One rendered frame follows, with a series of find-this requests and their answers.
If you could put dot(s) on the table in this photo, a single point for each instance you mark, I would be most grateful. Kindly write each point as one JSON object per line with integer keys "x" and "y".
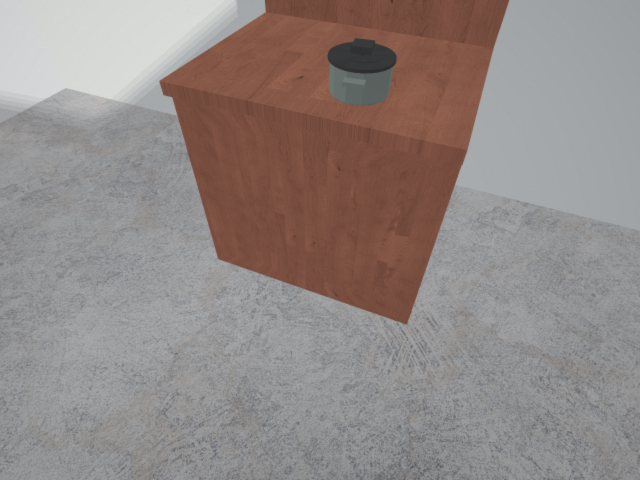
{"x": 342, "y": 200}

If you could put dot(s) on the lid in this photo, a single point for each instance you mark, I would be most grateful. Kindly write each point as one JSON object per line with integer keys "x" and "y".
{"x": 381, "y": 59}

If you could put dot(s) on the pot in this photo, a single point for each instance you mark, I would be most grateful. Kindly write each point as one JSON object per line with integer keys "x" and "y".
{"x": 358, "y": 88}

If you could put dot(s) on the knob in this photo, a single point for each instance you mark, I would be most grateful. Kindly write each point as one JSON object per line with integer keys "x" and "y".
{"x": 362, "y": 46}

